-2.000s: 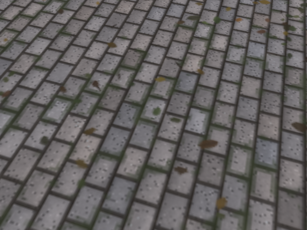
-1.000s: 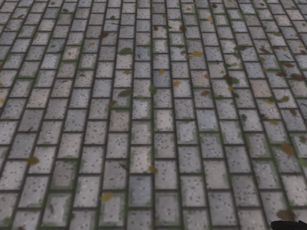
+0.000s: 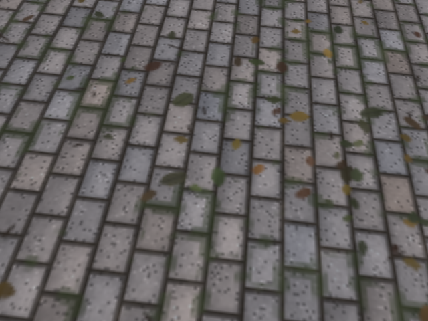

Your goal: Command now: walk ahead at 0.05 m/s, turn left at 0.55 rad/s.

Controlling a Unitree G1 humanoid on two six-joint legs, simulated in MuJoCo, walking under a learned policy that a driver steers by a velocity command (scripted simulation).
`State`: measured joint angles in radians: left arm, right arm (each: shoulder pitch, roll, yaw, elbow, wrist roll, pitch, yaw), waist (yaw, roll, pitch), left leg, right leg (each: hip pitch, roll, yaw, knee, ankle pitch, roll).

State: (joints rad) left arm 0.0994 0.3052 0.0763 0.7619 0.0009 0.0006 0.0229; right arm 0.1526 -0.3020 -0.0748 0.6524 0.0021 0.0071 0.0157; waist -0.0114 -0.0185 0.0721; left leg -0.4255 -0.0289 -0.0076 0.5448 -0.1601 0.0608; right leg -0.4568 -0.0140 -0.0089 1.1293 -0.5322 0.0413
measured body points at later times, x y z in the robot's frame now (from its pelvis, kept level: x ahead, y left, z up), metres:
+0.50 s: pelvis +0.03 -0.05 +0.01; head +0.05 -0.06 +0.45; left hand +0.11 +0.23 -0.10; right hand +0.24 -0.28 -0.10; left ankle +0.02 +0.10 -0.73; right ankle +0.06 -0.16 -0.73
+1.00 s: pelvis +0.01 -0.08 -0.01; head +0.05 -0.12 +0.44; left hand +0.20 +0.18 -0.08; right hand +0.12 -0.38 -0.12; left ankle -0.01 +0.09 -0.67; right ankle +0.01 -0.17 -0.73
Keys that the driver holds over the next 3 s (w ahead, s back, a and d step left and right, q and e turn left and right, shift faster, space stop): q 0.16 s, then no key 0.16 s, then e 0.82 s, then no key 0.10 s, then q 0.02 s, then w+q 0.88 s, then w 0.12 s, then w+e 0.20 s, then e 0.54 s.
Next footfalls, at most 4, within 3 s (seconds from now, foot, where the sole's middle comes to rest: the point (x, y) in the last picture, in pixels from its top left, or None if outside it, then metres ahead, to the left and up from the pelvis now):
0.32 right None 0.10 -0.15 -0.77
0.92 right None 0.06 -0.17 -0.77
1.46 left None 0.08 0.03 -0.77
1.84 right None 0.31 -0.26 -0.77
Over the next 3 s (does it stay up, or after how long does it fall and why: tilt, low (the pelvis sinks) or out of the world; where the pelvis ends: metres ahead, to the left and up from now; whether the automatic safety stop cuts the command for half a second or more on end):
stays up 0.70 -0.05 0.00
